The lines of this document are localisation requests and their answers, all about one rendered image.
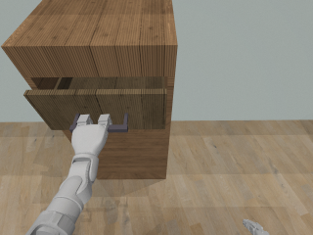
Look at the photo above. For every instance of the robot left hand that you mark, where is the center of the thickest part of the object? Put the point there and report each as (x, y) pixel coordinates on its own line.
(90, 138)

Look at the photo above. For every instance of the robot left forearm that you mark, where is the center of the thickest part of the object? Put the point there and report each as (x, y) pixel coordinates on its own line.
(62, 213)

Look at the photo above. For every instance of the robot right hand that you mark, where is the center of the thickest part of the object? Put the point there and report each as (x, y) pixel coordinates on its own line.
(254, 228)

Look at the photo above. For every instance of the cabinet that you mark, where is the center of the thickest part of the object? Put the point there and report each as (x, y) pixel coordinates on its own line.
(104, 38)

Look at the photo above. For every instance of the drawer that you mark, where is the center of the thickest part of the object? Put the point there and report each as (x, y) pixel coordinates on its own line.
(143, 98)

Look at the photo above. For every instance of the handle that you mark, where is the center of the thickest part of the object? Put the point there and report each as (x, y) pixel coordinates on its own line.
(113, 128)

